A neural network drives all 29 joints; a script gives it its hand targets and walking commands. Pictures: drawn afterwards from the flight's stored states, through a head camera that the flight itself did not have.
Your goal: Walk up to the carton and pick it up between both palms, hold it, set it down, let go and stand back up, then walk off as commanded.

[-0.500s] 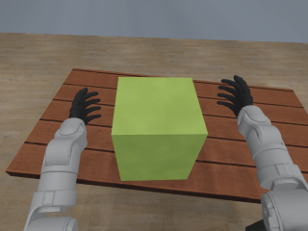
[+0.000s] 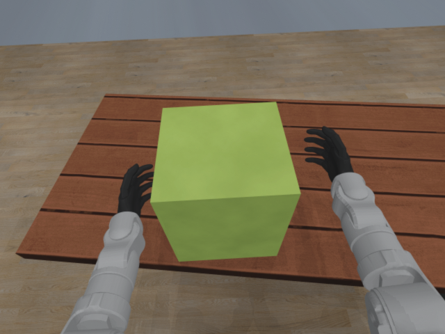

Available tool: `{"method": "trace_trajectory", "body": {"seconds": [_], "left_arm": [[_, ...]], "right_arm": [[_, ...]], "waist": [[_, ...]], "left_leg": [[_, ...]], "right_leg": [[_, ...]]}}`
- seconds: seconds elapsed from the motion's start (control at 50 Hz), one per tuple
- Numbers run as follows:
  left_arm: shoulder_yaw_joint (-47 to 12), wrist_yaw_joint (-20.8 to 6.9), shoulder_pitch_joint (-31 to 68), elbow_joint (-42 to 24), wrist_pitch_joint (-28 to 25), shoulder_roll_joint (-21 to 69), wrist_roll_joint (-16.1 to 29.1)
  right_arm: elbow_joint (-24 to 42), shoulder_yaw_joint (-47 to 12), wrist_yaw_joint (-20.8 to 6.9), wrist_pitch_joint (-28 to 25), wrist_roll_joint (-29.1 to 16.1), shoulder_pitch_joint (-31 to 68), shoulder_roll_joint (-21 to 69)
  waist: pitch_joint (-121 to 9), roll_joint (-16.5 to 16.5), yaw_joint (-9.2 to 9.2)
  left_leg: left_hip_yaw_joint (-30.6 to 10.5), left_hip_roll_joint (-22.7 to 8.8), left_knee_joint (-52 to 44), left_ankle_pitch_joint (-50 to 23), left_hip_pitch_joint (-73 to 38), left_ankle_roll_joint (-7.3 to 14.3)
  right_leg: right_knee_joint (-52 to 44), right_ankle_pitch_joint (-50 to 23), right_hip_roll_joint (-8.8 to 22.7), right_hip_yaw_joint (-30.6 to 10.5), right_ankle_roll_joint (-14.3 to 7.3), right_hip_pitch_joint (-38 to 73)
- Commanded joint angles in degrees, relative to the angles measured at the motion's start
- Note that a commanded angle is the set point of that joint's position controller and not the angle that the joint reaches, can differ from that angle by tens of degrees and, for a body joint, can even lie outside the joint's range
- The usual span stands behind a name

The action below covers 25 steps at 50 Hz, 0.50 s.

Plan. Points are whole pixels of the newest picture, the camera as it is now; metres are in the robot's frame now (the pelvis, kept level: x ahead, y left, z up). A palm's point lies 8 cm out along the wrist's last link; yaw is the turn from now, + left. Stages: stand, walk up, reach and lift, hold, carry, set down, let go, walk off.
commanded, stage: reach and lift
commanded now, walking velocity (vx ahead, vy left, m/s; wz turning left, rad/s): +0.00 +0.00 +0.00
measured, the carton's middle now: (223, 187) +0.40 +0.03 +0.02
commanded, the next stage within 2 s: none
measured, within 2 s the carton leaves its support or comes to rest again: leaves its support in 0.64 s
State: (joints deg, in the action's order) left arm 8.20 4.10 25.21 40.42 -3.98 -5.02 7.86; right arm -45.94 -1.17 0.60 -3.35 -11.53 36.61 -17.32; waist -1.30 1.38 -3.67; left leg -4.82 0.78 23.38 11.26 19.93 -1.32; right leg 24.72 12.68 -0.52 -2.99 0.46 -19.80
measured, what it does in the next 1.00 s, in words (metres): stands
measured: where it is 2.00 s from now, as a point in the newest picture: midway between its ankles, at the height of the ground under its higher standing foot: outside the picture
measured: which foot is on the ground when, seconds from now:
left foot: down 0.00-1.00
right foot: down 0.00-1.00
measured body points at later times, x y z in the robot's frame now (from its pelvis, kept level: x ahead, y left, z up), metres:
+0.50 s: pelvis -0.01 +0.00 +0.00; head +0.04 -0.04 +0.45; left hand +0.35 +0.17 +0.04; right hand +0.41 -0.15 +0.04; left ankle +0.00 +0.14 -0.74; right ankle -0.01 -0.12 -0.74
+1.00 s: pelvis -0.01 +0.01 +0.00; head +0.01 +0.01 +0.45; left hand +0.34 +0.17 +0.04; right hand +0.40 -0.13 +0.06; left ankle +0.00 +0.14 -0.74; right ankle -0.01 -0.12 -0.74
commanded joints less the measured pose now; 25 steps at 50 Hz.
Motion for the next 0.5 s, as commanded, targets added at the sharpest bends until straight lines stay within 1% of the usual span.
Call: {"method": "trace_trajectory", "body": {"seconds": [0.0, 0.02, 0.04, 0.06, 0.08, 0.1, 0.14, 0.18, 0.2, 0.22, 0.24, 0.26, 0.28, 0.3, 0.32, 0.34, 0.36, 0.38, 0.4, 0.42, 0.44, 0.46, 0.48], "left_arm": [[0.01, 2.43, 24.89, -15.02, -8.76, -3.38, -4.4], [-0.9, 2.86, 23.27, -17.19, -8.22, -2.08, -5.04], [-1.08, 3.57, 23.64, -19.98, -7.68, -1.61, -5.87], [-1.75, 3.89, 23.19, -21.27, -6.97, -0.33, -6.23], [-2.25, 4.21, 22.02, -22.87, -6.38, 0.21, -6.99], [-2.72, 4.46, 21.4, -23.55, -5.39, 1.42, -7.47], [-3.2, 5.03, 20.74, -24.55, -3.41, 2.97, -9.54], [-3.56, 4.91, 21.78, -24.07, -2.01, 4.09, -10.1], [-3.0, 4.62, 21.13, -22.7, -1.29, 4.53, -10.54], [-2.14, 4.12, 19.15, -21.45, -0.54, 5.48, -11.22], [-1.5, 3.72, 20.93, -20.21, -0.15, 5.1, -11.48], [-0.53, 3.15, 20.41, -17.28, 0.42, 5.5, -11.8], [0.89, 2.8, 21.42, -15.13, 0.53, 5.42, -12.5], [1.24, 2.5, 21.71, -14.66, 0.15, 5.42, -12.12], [2.5, 2.14, 23.64, -11.9, -0.07, 4.88, -12.25], [3.63, 1.81, 24.54, -10.89, -1.24, 4.43, -12.21], [4.28, 1.57, 24.98, -9.75, -2.28, 4.54, -11.39], [3.69, 1.02, 25.97, -8.76, -3.65, 6.21, -11.02], [3.27, 0.06, 27.79, -6.55, -4.7, 8.44, -11.21], [3.22, -0.64, 30.34, -5.42, -6.11, 9.84, -11.99], [1.39, -1.93, 31.96, -5.4, -7.12, 15.15, -12.79], [-1.64, -3.53, 36.3, -4.63, -8.32, 20.87, -12.98], [-5.2, -5.13, 38.37, -5.09, -9.03, 28.67, -14.51]], "right_arm": [[3.39, 0.21, 0.51, -6.62, -0.14, 18.38, 1.49], [3.77, 0.35, 0.58, -7.1, -0.6, 17.06, 1.3], [3.54, 0.78, 0.5, -7.38, -1.08, 16.97, 1.02], [3.06, 0.07, 0.42, -7.29, -1.54, 16.08, 2.15], [2.98, -0.01, 0.3, -7.46, -2.24, 15.47, 1.71], [2.16, 0.2, 0.17, -7.24, -2.4, 15.17, 2.16], [-0.66, 1.49, 0.28, -6.96, -1.9, 14.52, 2.07], [-2.55, 1.93, 0.49, -6.2, -0.88, 15.12, 2.47], [-3.4, 1.73, 0.65, -5.87, -0.26, 15.04, 2.97], [-3.37, 1.42, 0.88, -5.6, 0.11, 14.69, 3.79], [-2.99, 2.22, 1.33, -5.27, 1.35, 16.13, 4.0], [-3.18, 2.21, 1.54, -5.01, 2.36, 17.26, 4.47], [-2.93, 2.62, 2.01, -4.79, 3.7, 18.21, 5.26], [-0.75, 2.31, 2.38, -5.14, 3.98, 19.48, 6.19], [0.77, 2.97, 2.81, -5.18, 5.76, 21.6, 7.05], [2.33, 3.11, 3.24, -5.38, 6.7, 22.52, 8.21], [5.4, 2.63, 3.5, -5.66, 7.89, 24.05, 10.2], [7.06, 2.17, 3.5, -6.11, 8.84, 25.06, 13.03], [9.07, 1.37, 2.99, -6.51, 10.48, 27.54, 17.02], [9.26, 2.44, 2.6, -7.01, 12.83, 29.0, 20.13], [10.92, 0.38, 1.44, -7.47, 14.31, 29.89, 26.99], [12.33, -1.13, 0.08, -7.92, 16.84, 32.04, 34.72], [13.67, -4.15, -1.43, -8.44, 18.84, 32.34, 44.11]], "waist": [[-46.9, -1.26, 0.02], [-47.82, 0.54, 0.17], [-48.48, 3.76, 0.14], [-47.72, 4.98, 0.34], [-47.46, 7.11, -0.05], [-45.72, 7.7, 0.04], [-43.04, 9.85, 0.89], [-40.33, 8.52, 1.86], [-37.61, 7.47, 1.59], [-35.37, 5.68, 1.36], [-34.41, 4.15, 1.56], [-31.17, 1.99, 1.12], [-29.97, -0.82, 1.16], [-30.36, -2.96, 0.6], [-29.72, -6.3, 0.75], [-30.43, -8.66, 0.31], [-31.77, -11.87, -0.45], [-32.78, -13.92, -0.01], [-33.81, -15.87, -0.42], [-35.34, -17.34, 0.22], [-36.74, -18.59, -0.24], [-38.99, -19.1, 0.61], [-40.71, -19.23, 1.16]], "left_leg": [[7.85, 0.23, 2.34, -30.14, -8.66, -2.65], [7.5, 0.04, 3.26, -33.73, -12.28, -3.5], [7.3, -0.15, 3.84, -36.21, -15.24, -4.49], [7.14, -0.14, 4.93, -39.16, -17.2, -4.97], [6.55, -0.64, 5.5, -41.99, -19.56, -5.79], [6.23, -0.85, 6.14, -44.13, -21.03, -6.31], [5.46, -1.32, 7.02, -47.32, -23.8, -7.09], [5.22, -1.51, 6.65, -46.41, -23.87, -7.01], [5.41, -1.51, 6.52, -46.94, -23.6, -6.87], [5.58, -1.49, 5.71, -45.53, -23.12, -6.23], [5.91, -1.08, 5.08, -42.68, -20.98, -5.76], [6.29, -0.97, 3.94, -40.16, -19.4, -5.03], [6.68, -0.84, 3.01, -37.29, -18.02, -4.24], [7.12, -0.44, 2.35, -35.09, -16.17, -3.4], [7.42, -0.15, 1.26, -30.99, -13.86, -2.25], [7.94, 0.24, 0.78, -28.1, -11.54, -1.47], [8.27, 0.43, 0.57, -25.78, -8.89, -0.51], [8.42, 0.54, 0.28, -23.45, -7.2, 0.03], [8.48, 0.77, -0.18, -20.2, -4.74, 0.79], [8.79, 0.74, -0.63, -17.9, -2.87, 1.1], [8.9, 0.75, -0.87, -16.53, -1.44, 1.55], [8.81, 0.93, -1.74, -13.86, 0.22, 1.91], [8.73, 0.91, -2.64, -13.38, 0.08, 2.17]], "right_leg": [[0.59, -35.58, -1.61, 3.04, 1.36, 15.55], [0.01, -36.6, -2.26, 3.63, 0.84, 13.69], [-0.74, -35.35, -2.62, 3.94, 0.19, 11.37], [-1.29, -35.21, -2.89, 4.1, -0.35, 10.82], [-1.92, -33.16, -3.29, 4.45, -0.74, 9.06], [-2.75, -30.61, -3.67, 4.63, -1.12, 7.74], [-4.09, -27.41, -3.81, 4.97, -1.97, 5.34], [-4.8, -26.15, -3.78, 5.23, -1.88, 5.4], [-5.04, -26.08, -3.85, 5.29, -1.87, 6.35], [-5.23, -26.91, -3.64, 4.9, -1.62, 8.11], [-5.0, -27.04, -3.42, 4.72, -1.35, 9.86], [-4.87, -27.35, -3.26, 4.64, -0.79, 11.12], [-4.76, -27.65, -3.23, 4.46, -0.36, 12.89], [-4.23, -29.81, -2.91, 3.96, 0.14, 15.26], [-3.97, -29.85, -2.79, 3.64, 0.94, 16.4], [-3.22, -30.92, -2.28, 2.85, 1.69, 18.0], [-2.27, -31.57, -2.06, 2.43, 2.44, 19.53], [-1.35, -32.97, -1.51, 2.2, 3.03, 20.35], [-0.82, -31.85, -1.03, 2.15, 3.48, 21.83], [-0.04, -31.46, -0.66, 2.24, 3.93, 22.58], [0.49, -31.92, -0.24, 2.14, 4.25, 23.96], [0.76, -31.67, 0.33, 2.17, 4.56, 24.89], [0.87, -33.57, 0.62, 2.43, 4.79, 26.71]]}}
